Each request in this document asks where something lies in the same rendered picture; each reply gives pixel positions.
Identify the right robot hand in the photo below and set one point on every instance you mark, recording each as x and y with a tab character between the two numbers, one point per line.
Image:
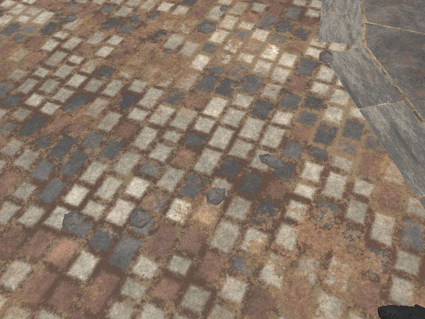
401	312

